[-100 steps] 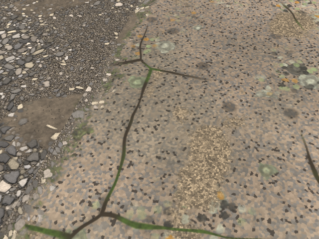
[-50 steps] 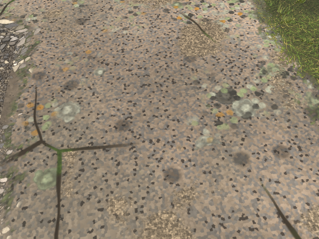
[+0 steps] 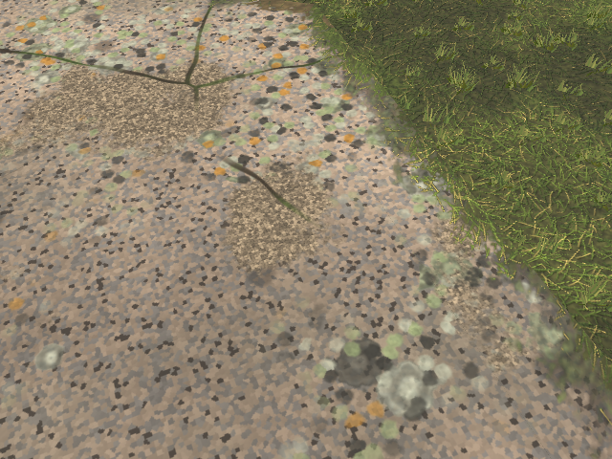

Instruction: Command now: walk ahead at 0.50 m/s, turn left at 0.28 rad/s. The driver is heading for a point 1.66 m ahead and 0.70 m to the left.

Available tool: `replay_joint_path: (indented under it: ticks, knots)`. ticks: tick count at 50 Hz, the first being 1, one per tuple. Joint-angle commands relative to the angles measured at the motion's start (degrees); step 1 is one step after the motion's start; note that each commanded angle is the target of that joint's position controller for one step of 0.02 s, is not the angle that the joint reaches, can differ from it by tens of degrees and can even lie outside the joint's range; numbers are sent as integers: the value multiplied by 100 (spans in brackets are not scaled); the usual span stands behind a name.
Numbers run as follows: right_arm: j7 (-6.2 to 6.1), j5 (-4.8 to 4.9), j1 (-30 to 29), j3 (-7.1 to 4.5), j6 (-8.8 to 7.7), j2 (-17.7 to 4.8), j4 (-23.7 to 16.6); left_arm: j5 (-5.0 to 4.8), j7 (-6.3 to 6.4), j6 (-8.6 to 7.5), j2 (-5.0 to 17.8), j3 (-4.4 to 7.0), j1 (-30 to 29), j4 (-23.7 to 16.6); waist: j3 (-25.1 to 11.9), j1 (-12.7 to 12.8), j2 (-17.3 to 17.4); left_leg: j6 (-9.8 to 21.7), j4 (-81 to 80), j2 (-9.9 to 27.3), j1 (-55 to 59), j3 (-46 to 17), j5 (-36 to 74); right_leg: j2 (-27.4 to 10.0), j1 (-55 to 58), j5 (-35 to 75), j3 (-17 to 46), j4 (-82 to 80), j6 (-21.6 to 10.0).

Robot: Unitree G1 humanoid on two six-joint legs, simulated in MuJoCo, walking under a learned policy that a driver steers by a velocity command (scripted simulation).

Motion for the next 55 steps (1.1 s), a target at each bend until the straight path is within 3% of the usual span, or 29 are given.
replay_joint_path:
  ticks: [1,7,12,15,16,17,18,19,20,21,22,23,24,27,32,34,37,39,40,41,42,43,44,45,46,47,49,51,55]
  knots:
    - [-32,-10,161,-96,89,-250,-303,44,35,-205,697,207,-133,-198,-59,-107,-706,-103,-165,291,-724,-419,652,-1609,447,987,1080,-1450,-913]
    - [106,-56,-749,-34,42,-68,-607,15,157,-177,881,251,53,75,229,180,-523,-76,-2005,137,-729,-86,2289,-1439,716,1411,-34,-1608,-638]
    - [278,-47,-1537,17,40,-13,-1082,-94,203,20,1048,319,533,373,470,456,-447,175,-2769,32,-1104,281,1823,-1761,1790,2003,-347,-1228,-541]
    - [364,-40,-1380,-77,64,-193,-1250,-129,272,169,1244,373,434,365,146,196,-714,462,-2852,-369,-473,746,957,-1814,2155,4343,-593,-330,-351]
    - [361,-38,-983,-164,85,-341,-1203,-131,309,222,1319,392,386,341,-141,-50,-829,591,-2819,-597,99,902,680,-1779,2147,5243,-668,321,-279]
    - [321,-23,-221,-313,94,-590,-1042,-141,341,266,1345,388,303,314,-552,-492,-784,777,-3087,-826,1178,944,823,-1630,1824,5445,-795,1366,-141]
    - [216,-19,733,-512,136,-992,-828,-110,373,239,1272,341,294,236,-1059,-962,-465,1057,-3340,-600,2908,295,1067,-1409,663,4278,-816,2878,91]
    - [129,12,857,-640,142,-1662,-801,106,256,78,401,64,878,-60,-1571,-397,1091,2111,-3474,978,5171,-2708,695,-343,-2113,-1074,-586,5055,493]
    - [128,-21,1012,-523,85,-1335,-966,-49,159,-179,654,53,459,-134,-2440,-676,660,2568,-4442,1536,5737,-4626,91,106,-2958,-2427,792,5961,489]
    - [129,-84,862,-426,37,-1002,-926,-283,90,-320,977,148,-171,-321,-1694,-829,323,2198,-4597,1330,5307,-3730,351,-252,-3461,-1947,1042,5914,349]
    - [119,-61,537,-383,6,-833,-953,-273,98,-388,903,105,-334,-396,-1116,-598,-53,1974,-4598,1071,4460,-2985,739,-502,-3361,-1460,989,5404,267]
    - [111,-55,132,-325,4,-653,-1025,-125,138,-389,895,128,-370,-348,-668,-327,-305,1810,-4673,836,3561,-2427,1326,-683,-3031,-1220,933,4850,303]
    - [87,-118,-122,-269,-2,-504,-1131,-38,153,-328,972,181,-271,-325,-522,-113,-189,1764,-4800,686,2936,-2091,1824,-809,-2582,-1039,956,4546,351]
    - [22,-115,-246,-297,-15,-603,-1200,32,154,-129,781,162,-125,-340,-335,114,-119,1788,-5069,482,1988,-1654,2404,-811,-2114,-793,799,3831,605]
    - [-120,-42,94,-369,53,-817,-1079,18,120,-111,468,16,-1177,-607,-114,-268,106,1338,-5002,-35,1359,-1056,1733,-416,-1585,1122,638,1630,788]
    - [-131,-26,328,-379,88,-844,-999,-59,74,-145,540,31,-1484,-695,-130,-411,181,1243,-4903,34,1450,-1271,1344,-257,-1360,1460,677,1173,782]
    - [-146,4,482,-369,125,-769,-940,-107,18,-208,782,125,-1554,-760,-155,-366,291,1121,-4445,250,1941,-1826,896,-227,-1230,1119,904,732,632]
    - [-153,-19,381,-373,149,-741,-973,-121,8,-261,901,204,-1234,-701,-186,-138,460,999,-4062,300,2078,-2105,897,-221,-824,676,873,571,438]
    - [-147,-34,341,-327,154,-598,-1004,-100,31,-284,982,273,-799,-584,-348,97,453,858,-3672,112,1994,-2042,1007,-235,-200,632,791,373,292]
    - [-125,-76,338,-212,134,-284,-1076,0,73,-315,1203,358,-129,-511,-923,416,156,652,-2527,-201,1607,-1711,828,-825,964,438,1278,433,-11]
    - [-129,-51,924,-89,92,118,-1208,110,111,-284,1684,466,550,-431,-1746,340,-1166,239,-597,-968,26,-903,-912,-2138,2920,-270,3257,194,-722]
    - [-133,80,1171,-94,56,-177,-1291,-9,50,-212,1627,481,823,-246,-1873,283,-2238,108,656,-832,-1300,-683,-1819,-2760,3295,-1995,5230,-396,-1196]
    - [-143,97,793,-222,83,-681,-1193,-57,57,-187,1114,348,505,-375,-1100,423,-1394,52,1125,-516,-1615,-806,-1294,-2492,2683,-2588,4623,-599,-967]
    - [-142,24,310,-259,124,-778,-1268,-38,80,-135,911,280,244,-404,-585,437,-988,27,1146,-333,-1580,-582,-833,-2231,2016,-2001,3651,-588,-730]
    - [-132,-39,107,-267,145,-706,-1317,1,86,-107,780,224,0,-393,-266,323,-790,10,916,-169,-1380,-526,-490,-1963,1402,-1243,2965,-690,-644]
    - [-106,-47,42,-286,167,-627,-1348,25,100,-101,658,181,-143,-355,-97,203,-879,10,668,-10,-1179,-523,-264,-1763,1019,-707,2459,-811,-587]
    - [-60,3,114,-243,218,-365,-1354,13,104,-144,619,176,-147,-259,-45,106,-1012,0,393,91,-834,-393,-70,-1578,642,-166,1849,-1061,-609]
    - [-59,-27,-18,-184,231,-177,-1412,-7,84,-193,742,217,-20,-109,5,89,-846,-36,-38,81,-886,-387,111,-1605,593,290,1530,-1237,-770]
    - [9,-80,-512,-84,150,-44,-1494,-69,69,-166,946,264,41,93,61,157,-666,-63,-1442,85,-867,-240,1033,-1570,807,1000,911,-1376,-838]
Keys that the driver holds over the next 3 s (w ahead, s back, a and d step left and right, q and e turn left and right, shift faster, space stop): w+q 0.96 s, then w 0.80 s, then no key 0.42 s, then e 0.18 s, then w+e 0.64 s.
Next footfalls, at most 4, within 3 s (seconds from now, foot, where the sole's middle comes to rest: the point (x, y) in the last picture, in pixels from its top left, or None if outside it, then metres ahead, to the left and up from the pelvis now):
0.36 left None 0.34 0.16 -0.78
0.82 right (315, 384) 0.66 0.05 -0.78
1.32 left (160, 363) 0.72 0.42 -0.78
1.84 right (181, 238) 1.11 0.43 -0.78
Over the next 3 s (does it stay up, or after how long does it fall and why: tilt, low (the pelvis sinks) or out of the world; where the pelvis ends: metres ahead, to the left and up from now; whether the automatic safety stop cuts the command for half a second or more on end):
stays up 1.23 0.57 -0.02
